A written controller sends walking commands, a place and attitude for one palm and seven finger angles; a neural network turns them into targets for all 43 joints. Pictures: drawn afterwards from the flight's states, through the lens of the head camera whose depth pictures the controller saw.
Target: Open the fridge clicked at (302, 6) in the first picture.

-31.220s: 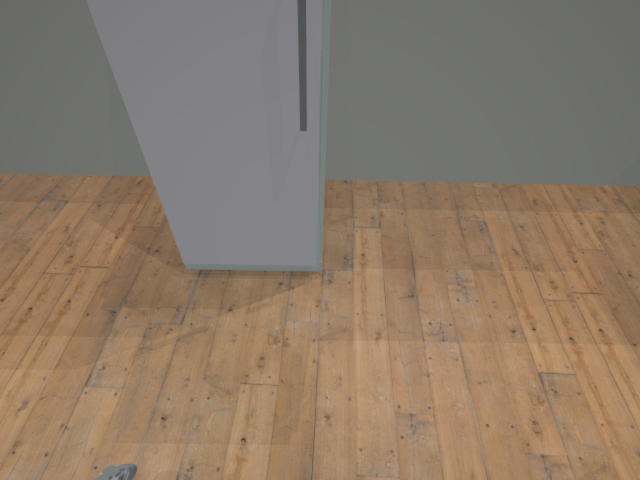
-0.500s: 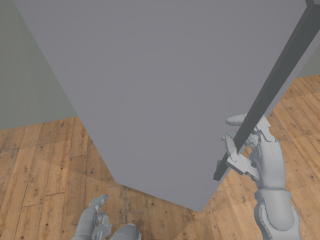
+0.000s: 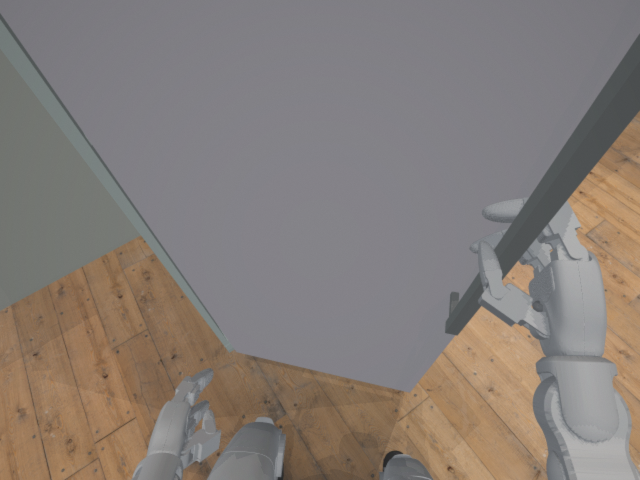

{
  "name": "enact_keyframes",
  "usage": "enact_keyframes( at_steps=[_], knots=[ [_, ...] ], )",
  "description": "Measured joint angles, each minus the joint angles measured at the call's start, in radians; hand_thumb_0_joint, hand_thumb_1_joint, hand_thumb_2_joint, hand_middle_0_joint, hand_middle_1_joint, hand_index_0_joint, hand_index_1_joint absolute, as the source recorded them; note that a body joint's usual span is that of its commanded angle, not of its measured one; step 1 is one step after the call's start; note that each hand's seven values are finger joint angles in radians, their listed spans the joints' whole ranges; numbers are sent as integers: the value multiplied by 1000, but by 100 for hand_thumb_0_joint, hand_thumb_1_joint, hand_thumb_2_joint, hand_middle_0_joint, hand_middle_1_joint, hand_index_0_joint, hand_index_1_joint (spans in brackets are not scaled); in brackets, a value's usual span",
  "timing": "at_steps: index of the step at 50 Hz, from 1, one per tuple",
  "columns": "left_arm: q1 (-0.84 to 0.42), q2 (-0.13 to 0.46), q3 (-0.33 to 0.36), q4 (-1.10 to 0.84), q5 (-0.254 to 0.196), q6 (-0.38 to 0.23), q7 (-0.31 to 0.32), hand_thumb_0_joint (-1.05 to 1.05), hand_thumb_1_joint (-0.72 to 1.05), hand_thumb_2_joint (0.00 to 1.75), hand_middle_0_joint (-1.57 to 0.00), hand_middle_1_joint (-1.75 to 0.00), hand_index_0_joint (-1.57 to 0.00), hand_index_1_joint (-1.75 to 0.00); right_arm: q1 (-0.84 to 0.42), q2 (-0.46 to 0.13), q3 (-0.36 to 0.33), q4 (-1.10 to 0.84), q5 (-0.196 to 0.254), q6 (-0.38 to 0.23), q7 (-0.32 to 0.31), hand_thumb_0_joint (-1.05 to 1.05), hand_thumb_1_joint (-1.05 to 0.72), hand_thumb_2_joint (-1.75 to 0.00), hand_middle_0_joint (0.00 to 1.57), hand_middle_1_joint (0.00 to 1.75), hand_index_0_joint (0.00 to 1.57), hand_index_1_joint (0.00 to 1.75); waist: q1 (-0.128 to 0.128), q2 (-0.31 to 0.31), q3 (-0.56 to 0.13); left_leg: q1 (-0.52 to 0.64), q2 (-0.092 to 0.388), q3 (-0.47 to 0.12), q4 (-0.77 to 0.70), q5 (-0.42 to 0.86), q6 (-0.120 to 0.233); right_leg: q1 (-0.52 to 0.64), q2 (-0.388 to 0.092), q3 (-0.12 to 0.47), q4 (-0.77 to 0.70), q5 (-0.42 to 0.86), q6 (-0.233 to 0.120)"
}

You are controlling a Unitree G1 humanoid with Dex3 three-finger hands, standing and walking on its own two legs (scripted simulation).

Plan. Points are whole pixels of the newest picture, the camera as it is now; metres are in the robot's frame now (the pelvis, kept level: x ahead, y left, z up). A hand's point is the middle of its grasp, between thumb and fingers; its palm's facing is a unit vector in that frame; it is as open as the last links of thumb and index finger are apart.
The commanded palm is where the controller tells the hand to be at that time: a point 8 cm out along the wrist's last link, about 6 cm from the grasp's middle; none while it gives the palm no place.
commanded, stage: walk backward, drawing the door open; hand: right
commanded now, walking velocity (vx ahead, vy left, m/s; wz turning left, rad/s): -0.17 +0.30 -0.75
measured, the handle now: (516, 221) +0.34 -0.16 +0.17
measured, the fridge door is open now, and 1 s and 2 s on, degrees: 50 78 74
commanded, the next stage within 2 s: stop walking and hold the door back in 0.56 s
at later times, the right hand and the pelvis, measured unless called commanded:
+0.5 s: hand (414, 452) +0.15 -0.06 +0.14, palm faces +0.40 +0.89 -0.21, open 6.3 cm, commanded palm +0.10 -0.09 +0.14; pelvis -0.06 +0.19 +0.00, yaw -22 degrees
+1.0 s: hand out of the picture +0.11 -0.01 +0.14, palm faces +0.71 +0.67 -0.23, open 5.4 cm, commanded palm +0.06 -0.06 +0.13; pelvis -0.08 +0.34 +0.00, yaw -38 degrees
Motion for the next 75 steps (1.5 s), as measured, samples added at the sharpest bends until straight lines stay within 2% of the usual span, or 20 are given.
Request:
enact_keyframes(
  at_steps=[4,6,10,13,16,19,22,29,33,35,39,44,52,55,57,60,65,67,71,75],
  knots=[
    [29,-13,-6,-6,-24,17,-3,1,90,90,-20,-30,-21,-30,20,-33,-51,2,22,28,-24,-3,-67,-80,46,140,26,135,-18,9,-68,203,43,-5,-344,14,12,-85,-8,45,77,-81,-2],
    [-14,9,0,23,-29,29,3,1,90,90,-20,-30,-21,-30,21,-10,-82,8,16,27,-35,-3,-67,-81,46,140,26,136,-12,-7,-54,178,35,16,-302,73,5,-174,12,39,334,-276,-24],
    [-42,47,28,44,-22,48,26,2,90,90,-20,-30,-20,-30,47,3,-87,21,18,27,-23,-3,-67,-79,45,140,27,136,24,7,-39,201,74,81,-294,81,26,-242,85,-128,727,-396,-30],
    [-29,61,34,13,-22,53,41,2,90,90,-20,-30,-20,-30,65,-9,-72,3,20,22,-9,-2,-67,-79,45,140,28,135,45,33,-44,209,96,143,-311,92,44,-158,94,-243,607,-409,-38],
    [-9,78,30,-34,-16,43,50,2,90,90,-20,-30,-20,-30,68,-18,-49,-42,28,13,1,-3,-66,-79,45,140,28,133,51,44,-71,143,97,201,-241,68,57,-23,87,-282,277,-282,-47],
    [-29,55,38,-34,-3,26,50,1,90,90,-20,-30,-20,-30,17,-34,-42,-45,20,-26,3,-4,-66,-80,45,140,28,132,28,84,-33,21,62,108,42,-105,26,-9,88,-251,221,-169,-104],
    [-32,16,17,-9,3,25,27,1,90,90,-20,-30,-20,-30,0,-39,-45,-25,7,-25,13,-3,-66,-80,45,140,30,133,23,83,2,-40,4,48,214,-116,0,7,61,-178,152,-131,-91],
    [24,-3,-8,-14,-17,19,-3,1,90,90,-20,-30,-20,-30,19,-27,-40,18,23,14,-4,-1,-67,-79,45,140,31,134,-10,-24,-33,95,10,9,-116,-21,-7,2,-27,-14,-37,24,-10],
    [35,-21,-23,-17,-27,29,-4,1,90,90,-20,-30,-21,-30,41,-65,-102,21,44,32,-27,-3,-66,-80,45,140,29,136,-22,11,-99,277,30,27,-413,36,13,-86,-3,28,44,-58,-6],
    [-6,7,-15,17,-28,36,5,1,90,90,-20,-30,-21,-30,36,-32,-122,44,38,18,-37,-3,-67,-80,45,140,29,137,-20,-7,-84,251,26,50,-361,63,21,-185,24,23,326,-263,-23],
    [-13,71,10,66,-26,54,37,1,90,90,-20,-30,-20,-30,-21,-7,-89,201,33,-24,-40,-5,-67,-82,45,140,32,138,-29,4,-108,262,83,84,-352,50,26,-264,112,-107,716,-322,-21],
    [-15,129,13,56,-31,94,60,2,90,90,-20,-30,-20,-30,-210,-29,-54,482,37,-65,-37,-6,-66,-84,48,140,39,139,-22,24,-132,271,135,136,-371,75,35,-143,140,-207,528,-245,-39],
    [-30,162,13,17,-40,125,39,1,91,90,-20,-30,-20,-30,-537,-14,-27,794,34,-53,-38,-4,-69,-85,47,140,44,140,-16,64,-136,186,161,162,-357,133,40,72,137,-229,138,-253,-76],
    [-27,156,11,3,-40,122,36,1,90,90,-20,-30,-20,-30,-631,-20,-28,865,36,-54,-38,-3,-69,-83,47,140,45,140,3,64,-129,123,157,149,-284,102,31,133,129,-229,-20,-120,-101],
    [-15,133,10,1,-46,117,40,1,90,90,-20,-30,-20,-30,-673,-27,-29,914,38,-63,-46,-3,-71,-82,46,140,45,140,2,57,-103,83,125,110,-161,-43,31,121,120,-239,12,-103,-100],
    [38,100,-8,23,-60,109,39,1,90,90,-20,-30,-20,-30,-738,-30,-29,1022,32,-69,-33,-4,-71,-81,46,140,44,140,9,8,-100,57,62,100,-59,-89,29,105,91,-218,18,-116,-103],
    [122,61,-52,85,-72,117,36,1,90,90,-20,-30,-20,-30,-885,-56,-30,1211,32,-60,0,-4,-71,-83,46,140,44,140,-20,-3,-105,176,22,102,-301,26,49,46,72,-215,139,-169,-81],
    [114,70,-48,119,-69,125,39,1,90,90,-20,-30,-21,-30,-917,-57,-70,1263,36,-69,-2,-4,-71,-83,45,140,45,140,-1,-28,-84,164,11,106,-268,88,81,-11,74,-185,300,-280,-80],
    [116,105,-21,162,-62,108,46,1,90,90,-20,-30,-21,-30,-947,-61,-133,1351,30,-73,8,-7,-72,-83,45,140,45,140,36,-29,-70,181,29,87,-287,94,78,-114,104,-169,541,-298,-72],
    [132,142,-14,160,-53,90,52,1,90,90,-20,-30,-21,-30,-950,-71,-178,1399,26,-83,23,-9,-71,-83,45,140,45,140,71,13,-79,201,55,58,-335,121,59,-102,87,-199,433,-239,-69]
  ],
)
